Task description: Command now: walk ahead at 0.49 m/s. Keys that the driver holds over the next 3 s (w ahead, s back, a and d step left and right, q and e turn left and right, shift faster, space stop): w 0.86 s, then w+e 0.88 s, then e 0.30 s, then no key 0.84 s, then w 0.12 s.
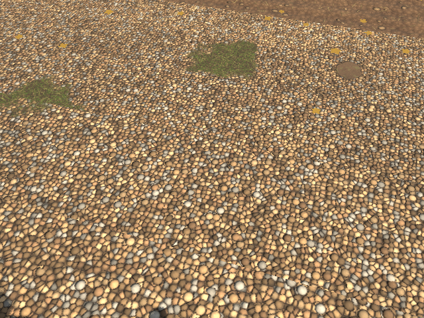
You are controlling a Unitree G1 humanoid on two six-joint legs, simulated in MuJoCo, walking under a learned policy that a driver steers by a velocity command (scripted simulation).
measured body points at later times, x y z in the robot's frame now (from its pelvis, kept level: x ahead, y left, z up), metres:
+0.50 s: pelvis +0.33 +0.04 -0.15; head +0.36 +0.02 +0.29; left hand +0.51 +0.26 -0.26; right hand +0.24 -0.20 -0.30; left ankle +0.23 +0.12 -0.88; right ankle +0.47 -0.06 -0.86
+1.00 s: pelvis +0.57 +0.03 -0.14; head +0.57 +0.02 +0.31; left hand +0.51 +0.27 -0.28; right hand +0.71 -0.22 -0.27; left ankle +0.66 +0.16 -0.83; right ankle +0.49 -0.05 -0.88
